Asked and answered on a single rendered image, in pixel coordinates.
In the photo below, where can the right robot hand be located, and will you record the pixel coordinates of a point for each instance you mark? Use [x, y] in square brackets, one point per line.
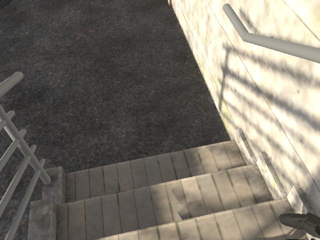
[309, 222]

